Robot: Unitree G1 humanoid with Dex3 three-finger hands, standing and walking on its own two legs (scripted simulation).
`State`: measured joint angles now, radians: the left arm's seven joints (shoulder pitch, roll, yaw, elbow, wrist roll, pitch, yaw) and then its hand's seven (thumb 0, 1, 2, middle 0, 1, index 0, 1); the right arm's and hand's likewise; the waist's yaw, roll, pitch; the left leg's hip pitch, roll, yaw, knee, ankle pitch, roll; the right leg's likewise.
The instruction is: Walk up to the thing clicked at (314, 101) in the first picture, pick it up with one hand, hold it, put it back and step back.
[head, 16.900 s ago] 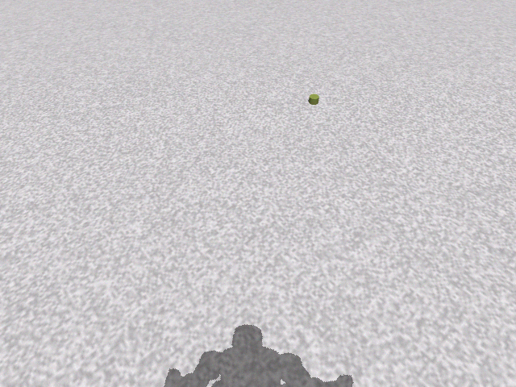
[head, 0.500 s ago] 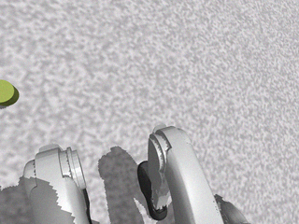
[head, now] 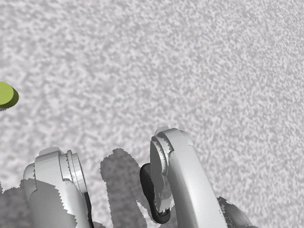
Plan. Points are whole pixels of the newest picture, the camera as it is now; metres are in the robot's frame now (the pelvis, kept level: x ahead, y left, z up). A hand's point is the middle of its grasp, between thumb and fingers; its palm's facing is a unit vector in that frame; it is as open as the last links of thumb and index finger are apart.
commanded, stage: rise first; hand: left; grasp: from above
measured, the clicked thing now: (2, 95) +0.48 +0.35 -0.29
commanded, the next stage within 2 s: approach in 1.22 s
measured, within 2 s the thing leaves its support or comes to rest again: neither
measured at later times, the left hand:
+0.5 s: hand out of the picture +0.43 +0.38 -0.18, palm faces -0.44 -0.13 -0.89, open 13.5 cm
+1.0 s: hand out of the picture +0.44 +0.38 -0.18, palm faces -0.44 -0.13 -0.89, open 13.6 cm
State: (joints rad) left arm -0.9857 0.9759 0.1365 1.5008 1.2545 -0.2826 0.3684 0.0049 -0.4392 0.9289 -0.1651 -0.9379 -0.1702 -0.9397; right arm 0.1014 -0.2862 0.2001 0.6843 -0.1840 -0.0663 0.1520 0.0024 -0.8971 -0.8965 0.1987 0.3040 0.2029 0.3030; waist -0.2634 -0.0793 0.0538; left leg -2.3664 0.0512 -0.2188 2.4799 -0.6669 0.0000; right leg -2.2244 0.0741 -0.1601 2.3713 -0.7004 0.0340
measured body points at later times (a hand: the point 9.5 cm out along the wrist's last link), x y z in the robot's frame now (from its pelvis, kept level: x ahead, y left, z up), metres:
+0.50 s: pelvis +0.00 +0.00 +0.00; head +0.24 +0.12 +0.36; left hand +0.45 +0.38 -0.13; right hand +0.08 -0.26 -0.09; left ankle +0.07 +0.13 -0.28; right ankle +0.10 -0.11 -0.28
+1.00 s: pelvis +0.00 +0.00 +0.00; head +0.25 +0.11 +0.36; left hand +0.46 +0.38 -0.13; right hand +0.08 -0.26 -0.09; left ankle +0.07 +0.13 -0.28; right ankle +0.10 -0.11 -0.28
